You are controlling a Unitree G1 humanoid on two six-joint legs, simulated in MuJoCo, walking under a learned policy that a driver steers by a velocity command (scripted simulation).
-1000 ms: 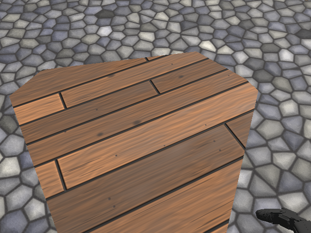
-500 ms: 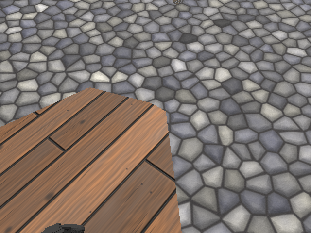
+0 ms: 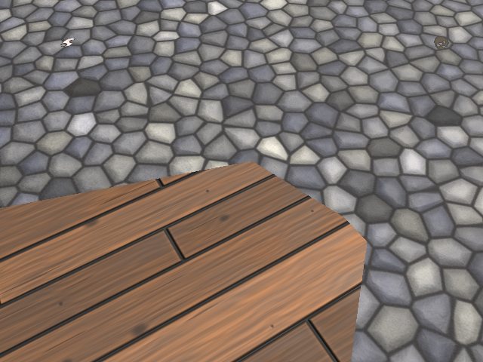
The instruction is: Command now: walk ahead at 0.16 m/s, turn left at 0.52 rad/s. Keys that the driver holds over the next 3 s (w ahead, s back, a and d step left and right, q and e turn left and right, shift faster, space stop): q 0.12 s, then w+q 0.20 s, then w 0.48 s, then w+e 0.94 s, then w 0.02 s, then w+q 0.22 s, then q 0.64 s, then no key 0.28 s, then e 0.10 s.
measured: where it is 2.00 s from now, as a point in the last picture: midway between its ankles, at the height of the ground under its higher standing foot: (236, 229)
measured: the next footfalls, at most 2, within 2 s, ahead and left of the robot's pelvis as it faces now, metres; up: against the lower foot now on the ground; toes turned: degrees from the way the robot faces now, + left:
left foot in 0.02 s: +0.17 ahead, +0.07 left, +0.00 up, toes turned +4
right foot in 0.58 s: +0.21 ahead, -0.11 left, +0.00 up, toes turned +17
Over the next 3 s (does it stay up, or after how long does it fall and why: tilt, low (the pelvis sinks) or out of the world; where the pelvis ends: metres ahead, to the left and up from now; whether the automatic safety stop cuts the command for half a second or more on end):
stays up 1.03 0.01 0.02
